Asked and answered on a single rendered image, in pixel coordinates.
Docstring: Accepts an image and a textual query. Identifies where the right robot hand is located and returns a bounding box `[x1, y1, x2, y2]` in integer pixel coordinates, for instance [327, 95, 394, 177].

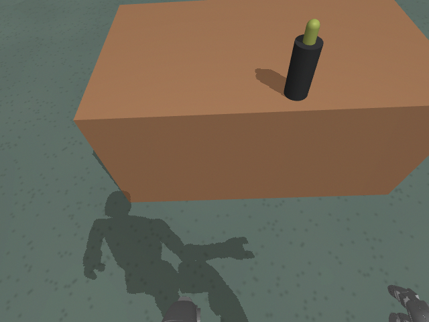
[387, 285, 429, 322]

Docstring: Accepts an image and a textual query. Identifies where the bottle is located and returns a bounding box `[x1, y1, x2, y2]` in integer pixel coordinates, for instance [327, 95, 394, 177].
[284, 19, 324, 101]

